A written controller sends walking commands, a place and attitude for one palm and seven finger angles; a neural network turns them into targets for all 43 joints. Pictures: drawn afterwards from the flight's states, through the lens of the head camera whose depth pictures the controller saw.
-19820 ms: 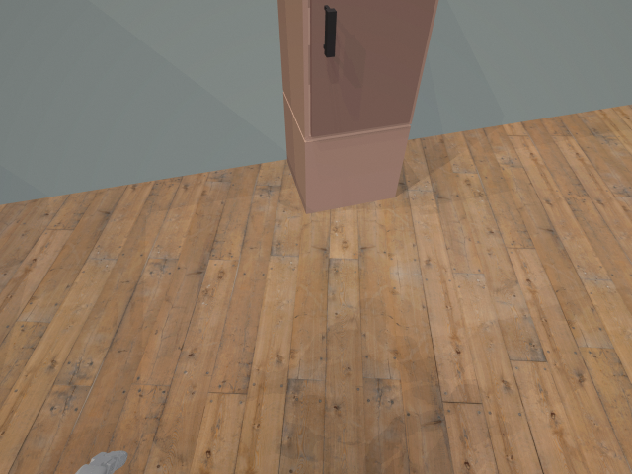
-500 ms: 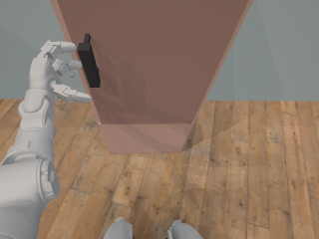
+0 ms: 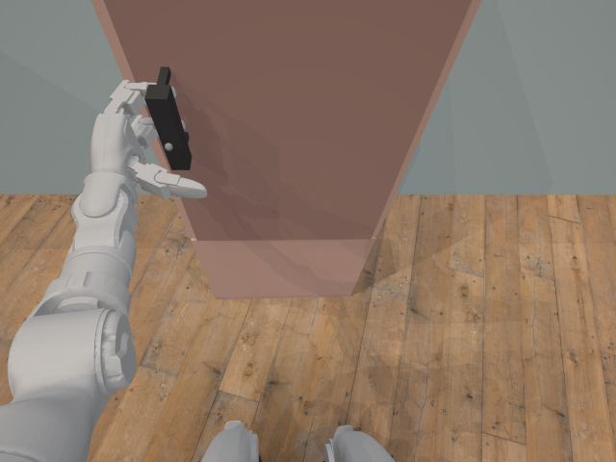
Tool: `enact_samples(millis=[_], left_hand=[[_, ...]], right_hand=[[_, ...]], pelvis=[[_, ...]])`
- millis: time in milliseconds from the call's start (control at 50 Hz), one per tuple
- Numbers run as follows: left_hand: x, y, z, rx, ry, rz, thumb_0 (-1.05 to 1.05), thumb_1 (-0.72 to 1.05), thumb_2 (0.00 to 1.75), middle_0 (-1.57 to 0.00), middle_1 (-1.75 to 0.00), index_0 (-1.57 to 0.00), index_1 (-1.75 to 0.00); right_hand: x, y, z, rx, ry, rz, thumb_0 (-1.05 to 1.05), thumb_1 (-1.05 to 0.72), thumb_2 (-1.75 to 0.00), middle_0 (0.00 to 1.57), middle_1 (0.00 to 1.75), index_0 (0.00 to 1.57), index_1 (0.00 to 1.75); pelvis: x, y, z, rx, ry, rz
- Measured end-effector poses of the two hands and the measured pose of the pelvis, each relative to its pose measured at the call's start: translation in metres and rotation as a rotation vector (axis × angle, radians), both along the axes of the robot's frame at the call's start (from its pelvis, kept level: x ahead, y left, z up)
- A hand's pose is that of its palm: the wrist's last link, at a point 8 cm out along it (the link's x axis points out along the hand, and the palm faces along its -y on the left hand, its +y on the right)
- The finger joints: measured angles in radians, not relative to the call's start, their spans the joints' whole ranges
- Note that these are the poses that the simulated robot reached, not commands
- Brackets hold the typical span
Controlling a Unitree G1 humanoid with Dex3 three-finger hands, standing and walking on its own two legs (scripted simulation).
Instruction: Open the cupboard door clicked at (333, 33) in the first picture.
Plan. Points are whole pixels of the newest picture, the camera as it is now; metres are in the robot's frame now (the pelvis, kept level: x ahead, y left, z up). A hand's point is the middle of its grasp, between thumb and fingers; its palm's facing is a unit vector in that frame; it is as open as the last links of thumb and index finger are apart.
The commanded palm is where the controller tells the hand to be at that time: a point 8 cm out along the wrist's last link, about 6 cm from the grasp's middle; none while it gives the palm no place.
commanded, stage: slide the fingers in behind the handle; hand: left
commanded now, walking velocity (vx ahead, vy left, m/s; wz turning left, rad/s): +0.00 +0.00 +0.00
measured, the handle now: (173, 120) +0.55 +0.15 +0.09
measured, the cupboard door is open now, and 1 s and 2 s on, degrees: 0 0 23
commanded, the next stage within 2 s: close the thumb around the handle in 0.52 s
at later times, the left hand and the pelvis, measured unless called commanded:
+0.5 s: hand (181, 146) +0.50 +0.13 +0.10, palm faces -0.02 -1.00 -0.01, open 14.0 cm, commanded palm +0.47 +0.19 +0.09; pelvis +0.00 -0.01 +0.00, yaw +0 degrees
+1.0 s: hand (182, 146) +0.50 +0.13 +0.10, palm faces -0.03 -1.00 -0.02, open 9.9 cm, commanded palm +0.47 +0.18 +0.09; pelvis +0.00 -0.01 +0.00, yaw +0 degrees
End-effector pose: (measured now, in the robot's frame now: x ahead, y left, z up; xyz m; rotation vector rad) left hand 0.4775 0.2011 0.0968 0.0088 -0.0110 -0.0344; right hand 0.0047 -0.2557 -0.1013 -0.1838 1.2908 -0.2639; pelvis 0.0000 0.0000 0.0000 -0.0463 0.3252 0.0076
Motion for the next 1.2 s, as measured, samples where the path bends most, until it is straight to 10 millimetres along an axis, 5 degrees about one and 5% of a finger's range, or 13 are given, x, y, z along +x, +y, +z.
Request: enact_samples(millis=[280,720,880,1200], left_hand=[[0.000,-0.020,0.001,0.004,-0.004,0.000,-0.01,-0.50,0.30,-0.30,-1.20,-0.30,-1.20],[-0.003,-0.020,0.000,0.000,0.004,-0.003,-0.01,-0.47,0.31,-0.30,-1.20,-0.31,-1.20],[-0.001,-0.020,0.001,0.008,-0.005,0.007,-0.01,-0.20,0.43,-0.32,-1.23,-0.32,-1.23],[-0.005,-0.018,0.002,0.002,-0.008,0.003,0.01,0.63,0.78,-0.38,-1.32,-0.38,-1.32]], right_hand=[[0.001,-0.006,-0.001,0.003,-0.013,-0.003,0.00,-0.90,-0.90,0.20,0.30,0.20,0.30],[0.008,-0.012,-0.001,0.001,-0.011,0.008,0.00,-0.90,-0.90,0.20,0.30,0.20,0.30],[0.009,-0.010,-0.002,0.003,-0.023,0.004,0.00,-0.90,-0.90,0.20,0.30,0.20,0.30],[0.007,-0.006,-0.002,0.009,-0.013,0.005,0.00,-0.90,-0.90,0.20,0.30,0.20,0.30]], pelvis=[[-0.001,-0.005,0.000,0.009,-0.001,-0.002],[0.001,-0.009,0.001,0.011,-0.003,0.004],[0.001,-0.008,0.001,0.012,-0.001,0.000],[0.001,-0.005,0.002,0.010,-0.007,0.002]])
